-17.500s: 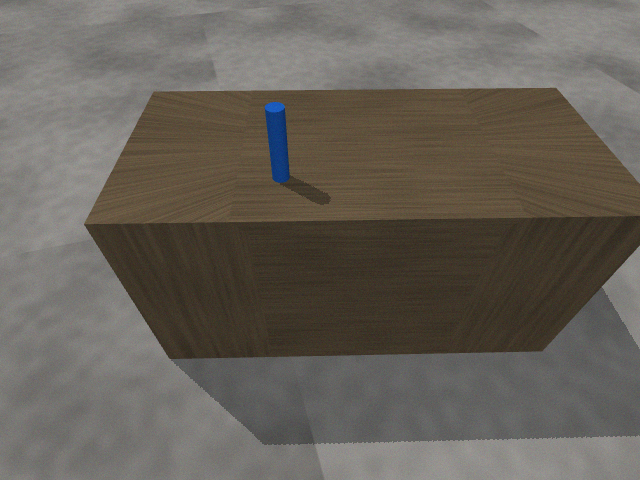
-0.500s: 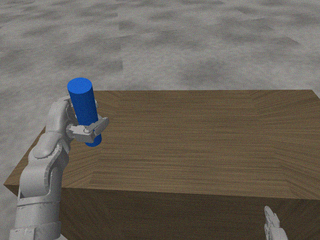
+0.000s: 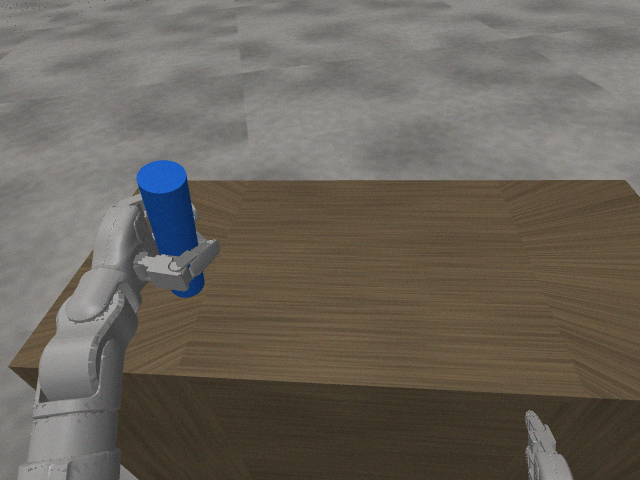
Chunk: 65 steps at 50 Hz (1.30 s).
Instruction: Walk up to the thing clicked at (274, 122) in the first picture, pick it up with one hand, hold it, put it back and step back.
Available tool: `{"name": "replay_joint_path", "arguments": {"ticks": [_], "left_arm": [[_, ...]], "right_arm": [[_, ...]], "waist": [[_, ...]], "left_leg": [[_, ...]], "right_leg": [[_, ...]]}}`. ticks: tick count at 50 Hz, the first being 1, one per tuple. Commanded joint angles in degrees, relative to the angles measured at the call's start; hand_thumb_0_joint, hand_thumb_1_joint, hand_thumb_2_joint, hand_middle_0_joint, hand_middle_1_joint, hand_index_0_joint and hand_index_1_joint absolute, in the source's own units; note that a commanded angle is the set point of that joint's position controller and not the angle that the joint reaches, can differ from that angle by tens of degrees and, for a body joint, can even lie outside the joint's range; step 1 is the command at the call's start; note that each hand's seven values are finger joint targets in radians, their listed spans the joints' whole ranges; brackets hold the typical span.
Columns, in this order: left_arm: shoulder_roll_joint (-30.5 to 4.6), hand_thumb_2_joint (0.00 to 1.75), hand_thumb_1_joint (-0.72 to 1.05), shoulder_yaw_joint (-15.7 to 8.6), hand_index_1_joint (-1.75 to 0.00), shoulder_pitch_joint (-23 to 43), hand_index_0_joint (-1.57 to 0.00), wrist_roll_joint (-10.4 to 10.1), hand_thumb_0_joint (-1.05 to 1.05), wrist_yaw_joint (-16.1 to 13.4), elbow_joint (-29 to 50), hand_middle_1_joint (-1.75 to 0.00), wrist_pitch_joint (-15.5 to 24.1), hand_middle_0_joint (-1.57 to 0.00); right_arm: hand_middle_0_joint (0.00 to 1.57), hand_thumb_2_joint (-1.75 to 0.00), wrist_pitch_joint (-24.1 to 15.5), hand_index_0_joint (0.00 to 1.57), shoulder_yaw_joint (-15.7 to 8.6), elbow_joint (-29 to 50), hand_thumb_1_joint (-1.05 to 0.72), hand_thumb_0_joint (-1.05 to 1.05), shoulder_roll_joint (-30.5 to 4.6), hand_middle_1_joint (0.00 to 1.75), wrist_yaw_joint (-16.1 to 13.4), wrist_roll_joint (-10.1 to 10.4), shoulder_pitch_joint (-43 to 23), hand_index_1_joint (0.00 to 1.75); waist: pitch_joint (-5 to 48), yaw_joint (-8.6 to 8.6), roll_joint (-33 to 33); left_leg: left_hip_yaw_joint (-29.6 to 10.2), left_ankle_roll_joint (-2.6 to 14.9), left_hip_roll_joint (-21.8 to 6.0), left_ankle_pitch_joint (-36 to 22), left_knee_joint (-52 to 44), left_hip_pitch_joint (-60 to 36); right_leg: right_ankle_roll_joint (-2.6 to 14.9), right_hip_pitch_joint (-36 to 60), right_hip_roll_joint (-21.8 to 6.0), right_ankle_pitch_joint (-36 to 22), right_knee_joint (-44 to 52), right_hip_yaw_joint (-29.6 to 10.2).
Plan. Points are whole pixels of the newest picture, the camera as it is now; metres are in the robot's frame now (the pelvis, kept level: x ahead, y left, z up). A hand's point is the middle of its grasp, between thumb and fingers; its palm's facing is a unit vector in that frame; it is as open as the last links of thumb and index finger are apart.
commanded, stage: hold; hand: left
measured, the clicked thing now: (176, 239) +0.32 +0.17 +0.21
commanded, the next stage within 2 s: crouch in 0.48 s
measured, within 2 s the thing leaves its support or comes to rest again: neither
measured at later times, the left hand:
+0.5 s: hand (187, 248) +0.33 +0.16 +0.19, palm faces +0.04 -1.00 -0.03, open 7.1 cm
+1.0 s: hand (211, 261) +0.37 +0.16 +0.12, palm faces +0.07 -1.00 +0.00, open 7.0 cm
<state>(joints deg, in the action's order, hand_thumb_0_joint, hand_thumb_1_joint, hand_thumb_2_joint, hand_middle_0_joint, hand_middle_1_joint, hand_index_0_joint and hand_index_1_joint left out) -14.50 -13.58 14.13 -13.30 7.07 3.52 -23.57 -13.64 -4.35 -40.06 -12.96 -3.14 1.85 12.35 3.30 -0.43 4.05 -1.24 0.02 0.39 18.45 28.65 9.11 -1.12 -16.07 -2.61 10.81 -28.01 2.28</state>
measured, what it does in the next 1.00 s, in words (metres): stands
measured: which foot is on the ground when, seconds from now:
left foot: down 0.00-1.00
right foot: down 0.00-1.00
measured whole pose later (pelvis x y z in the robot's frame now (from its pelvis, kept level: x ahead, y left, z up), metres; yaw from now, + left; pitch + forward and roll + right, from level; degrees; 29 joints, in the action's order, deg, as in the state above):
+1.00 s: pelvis -0.01 -0.01 +0.00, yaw +0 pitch +1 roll +0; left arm -14.2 -13.3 20.3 -10.8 5.0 -17.3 -10.8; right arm -15.7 -3.0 -40.8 -11.6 -3.1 1.0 10.6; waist 0.9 1.9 1.2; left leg -1.0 -0.4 0.3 18.0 30.1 13.4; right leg -0.7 -20.6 -2.5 10.4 -29.7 2.0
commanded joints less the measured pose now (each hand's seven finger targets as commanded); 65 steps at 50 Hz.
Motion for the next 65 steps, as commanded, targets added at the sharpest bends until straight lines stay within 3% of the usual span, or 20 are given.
{"name": "replay_joint_path", "arguments": {"ticks": [1, 5, 7, 8, 10, 18, 22, 23, 26, 31, 34, 38, 39, 41, 43, 50, 54, 55, 60, 65], "left_arm": [[-10.2, 1.35, 0.32, -4.1, -1.50, 21.1, -1.37, -0.9, 0.00, 0.0, 14.1, -1.50, 4.0, -1.34], [-10.5, 1.34, 0.32, -5.5, -1.47, 22.2, -1.33, -0.6, 0.00, -2.6, 16.2, -1.48, 5.2, -1.31], [-9.5, 1.34, 0.34, -4.3, -1.47, 21.9, -1.34, -0.3, 0.00, -3.3, 18.8, -1.48, 6.1, -1.31], [-10.5, 1.35, 0.34, -5.5, -1.48, 20.8, -1.34, -0.2, 0.00, -3.6, 18.4, -1.48, 6.3, -1.31], [-10.7, 1.36, 0.34, -4.7, -1.49, 21.0, -1.36, -0.2, 0.00, -3.4, 20.2, -1.49, 6.7, -1.33], [-8.7, 1.39, 0.32, -3.0, -1.55, 18.1, -1.42, -0.8, 0.00, -0.7, 10.6, -1.55, 3.8, -1.39], [-9.1, 1.37, 0.31, -3.6, -1.54, 20.0, -1.42, -1.4, 0.00, -0.4, 12.5, -1.55, 4.0, -1.39], [-9.3, 1.37, 0.30, -3.4, -1.53, 21.1, -1.40, -1.1, 0.00, -0.5, 14.8, -1.54, 4.3, -1.37], [-10.7, 1.35, 0.29, -5.3, -1.50, 21.5, -1.36, -1.2, 0.00, -1.7, 15.0, -1.51, 5.2, -1.33], [-10.1, 1.28, 0.28, -4.0, -1.46, 21.8, -1.38, -0.1, 0.00, -3.4, 19.4, -1.46, 6.4, -1.36], [-6.8, 1.30, 0.27, -1.5, -1.47, 18.8, -1.39, 0.5, 0.00, -3.0, 10.3, -1.47, 6.0, -1.37], [-8.2, 1.31, 0.26, -2.3, -1.50, 21.3, -1.43, 0.4, 0.00, -2.0, 5.1, -1.50, 6.8, -1.41], [-7.7, 1.31, 0.27, -1.3, -1.49, 22.2, -1.42, 0.8, 0.00, -1.8, 4.6, -1.50, 7.4, -1.40], [-9.0, 1.31, 0.29, -2.7, -1.50, 23.4, -1.42, 0.9, 0.00, -1.9, 0.0, -1.50, 8.8, -1.40], [-9.9, 1.31, 0.31, -3.6, -1.49, 25.8, -1.42, 0.7, 0.00, -1.8, -2.7, -1.50, 11.3, -1.39], [-13.4, 1.28, 0.39, -4.3, -1.43, 33.9, -1.37, 1.7, 0.00, -2.6, -10.2, -1.44, 23.8, -1.34], [-12.6, 1.26, 0.35, -2.1, -1.42, 38.5, -1.37, 2.0, 0.00, -2.0, -14.0, -1.43, 29.3, -1.35], [-15.0, 1.26, 0.35, -4.0, -1.43, 38.3, -1.38, 1.6, 0.00, -2.2, -15.9, -1.44, 30.2, -1.36], [-12.9, 1.27, 0.29, -2.2, -1.46, 36.7, -1.42, 1.7, 0.00, -1.4, -29.0, -1.47, 33.1, -1.40], [-14.5, 1.27, 0.28, -3.2, -1.47, 38.8, -1.43, 1.4, 0.00, -1.4, -32.2, -1.48, 35.5, -1.41]], "right_arm": [[0.05, -0.05, -3.0, 0.05, -2.7, 9.9, 0.55, 0.00, -7.1, 0.05, -0.3, 0.3, -5.2, 0.05], [0.05, -0.05, -3.2, 0.05, -2.7, 9.8, 0.56, 0.00, -6.5, 0.05, -0.5, 0.3, -5.0, 0.05], [0.05, -0.05, -3.5, 0.05, -2.1, 10.6, 0.56, 0.00, -5.5, 0.05, -0.5, 0.4, -6.0, 0.05], [0.05, -0.05, -3.7, 0.05, -3.5, 11.0, 0.56, 0.00, -7.1, 0.05, -0.8, 0.3, -6.4, 0.05], [0.05, -0.05, -3.6, 0.05, -1.7, 10.6, 0.55, 0.00, -5.0, 0.05, -0.6, 0.2, -5.3, 0.05], [0.05, -0.05, -3.3, 0.05, -2.1, 8.5, 0.56, 0.00, -6.4, 0.05, -0.8, 0.2, -8.6, 0.05], [0.05, -0.05, -3.3, 0.05, -2.8, 9.3, 0.55, 0.00, -7.5, 0.05, -0.8, 0.4, -7.0, 0.05], [0.05, -0.05, -3.3, 0.05, -1.1, 10.1, 0.55, 0.00, -5.8, 0.05, -0.6, 0.4, -7.0, 0.05], [0.05, -0.05, -3.4, 0.05, -4.0, 8.5, 0.55, 0.00, -8.5, 0.05, -1.0, 0.4, -5.2, 0.05], [0.05, -0.04, -3.6, 0.05, -2.3, 8.7, 0.57, 0.00, -5.6, 0.05, -0.7, 0.4, -4.8, 0.05], [0.05, -0.04, -3.7, 0.05, 0.1, 8.5, 0.57, 0.00, -3.2, 0.05, -0.4, 0.2, -7.2, 0.05], [0.05, -0.04, -3.9, 0.05, -1.7, 8.0, 0.58, 0.00, -6.3, 0.05, -0.7, -0.1, -9.0, 0.05], [0.05, -0.04, -4.1, 0.05, -0.5, 8.5, 0.59, 0.00, -4.6, 0.05, -0.5, 0.0, -9.3, 0.05], [0.05, -0.04, -4.4, 0.05, -2.3, 7.5, 0.58, 0.00, -6.9, 0.05, -0.8, -0.2, -8.7, 0.05], [0.05, -0.04, -4.7, 0.05, -1.7, 5.8, 0.59, 0.00, -6.3, 0.05, -0.6, -0.2, -7.0, 0.05], [0.05, -0.04, -4.9, 0.05, -2.8, 8.9, 0.58, 0.00, -8.2, 0.05, -1.1, -0.4, -5.6, 0.05], [0.05, -0.04, -3.8, 0.05, -1.2, 10.5, 0.57, 0.00, -6.4, 0.05, -1.2, -0.5, -6.7, 0.05], [0.05, -0.05, -3.7, 0.05, -2.5, 11.7, 0.56, 0.00, -8.5, 0.05, -1.4, -0.4, -7.9, 0.05], [0.05, -0.05, -1.3, 0.05, -1.7, 7.5, 0.56, 0.00, -6.8, 0.05, -1.3, -0.3, -7.1, 0.05], [0.05, -0.04, 0.0, 0.05, -3.1, 10.8, 0.56, 0.00, -8.9, 0.05, -1.4, -0.3, -5.2, 0.05]], "waist": [[11.1, 0.44, -4.8], [10.5, 0.20, -3.0], [10.7, -0.32, -2.1], [11.0, -0.26, -2.9], [11.7, -0.28, -1.8], [8.3, 0.01, -5.0], [9.7, 0.45, -6.2], [11.0, -0.13, -5.9], [9.8, 0.68, -4.2], [9.8, 0.18, -1.4], [7.3, 0.20, -3.5], [6.8, 0.64, -5.3], [7.1, 0.77, -6.1], [7.4, 1.53, -8.0], [8.4, 2.12, -7.6], [16.4, 3.58, -2.8], [20.2, 3.34, -1.3], [20.5, 3.06, -0.8], [13.9, 2.80, -2.4], [17.4, 3.29, -4.9]], "left_leg": [[1.0, 0.50, 0.8, -13.4, -4.4, 1.9], [0.8, -0.20, 0.4, -14.0, -4.5, 2.0], [0.8, -0.14, 0.6, -12.6, -4.7, 2.1], [0.7, -0.05, 0.5, -12.2, -4.6, 1.9], [0.6, -0.12, 0.4, -13.4, -4.3, 2.0], [0.7, 0.45, 0.4, -11.0, -5.0, 3.3], [0.8, 0.62, 0.4, -11.0, -4.9, 2.9], [0.7, 0.51, 0.4, -12.0, -4.9, 2.3], [0.9, 0.25, 0.5, -12.2, -4.7, 2.0], [0.7, -0.28, 0.4, -12.8, -4.7, 2.4], [0.4, -0.19, 0.2, -12.1, -4.7, 3.6], [0.7, 0.57, 0.4, -8.2, -5.3, 4.7], [0.8, 0.78, 0.6, -6.8, -5.6, 4.9], [1.0, 1.15, 0.7, -5.1, -5.6, 5.4], [1.1, 1.29, 0.8, -5.9, -4.8, 5.7], [1.0, -0.06, 0.5, -13.5, -1.6, 3.9], [0.7, -0.39, 0.2, -16.4, 0.0, 4.8], [0.8, -0.47, 0.2, -16.3, 0.2, 5.3], [0.7, -0.07, -0.2, -11.3, 0.1, 11.1], [1.1, 0.50, 0.0, -10.8, 1.8, 12.5]], "right_leg": [[1.07, 8.8, 1.4, -7.6, 3.5, 1.6], [1.48, 8.6, 1.6, -7.6, 3.1, 1.4], [1.47, 8.7, 1.5, -6.3, 3.2, 1.6], [1.41, 8.9, 1.6, -5.9, 3.2, 1.5], [1.41, 9.8, 1.5, -7.2, 3.2, 1.5], [1.25, 7.8, 1.5, -5.3, 4.0, 1.5], [1.10, 8.0, 1.7, -5.3, 3.8, 1.7], [1.18, 9.0, 1.7, -6.0, 3.4, 1.7], [1.34, 7.4, 1.8, -6.2, 3.1, 1.5], [1.57, 7.7, 1.7, -6.6, 2.8, 1.5], [1.51, 7.0, 1.7, -6.0, 3.1, 1.4], [1.17, 6.0, 1.5, -3.3, 4.0, 1.2], [0.96, 6.4, 1.4, -1.9, 4.2, 1.3], [0.61, 6.0, 1.3, -0.8, 4.6, 0.9], [0.52, 5.9, 1.2, -2.2, 4.0, 0.6], [1.35, 5.6, 1.4, -9.6, 0.3, -0.1], [1.61, 6.7, 1.2, -12.7, -1.3, -0.2], [1.66, 7.0, 1.1, -12.8, -1.5, -0.3], [1.80, 2.3, 1.5, -8.0, -1.8, 0.0], [1.44, 2.8, 1.5, -8.2, -2.9, -0.2]]}}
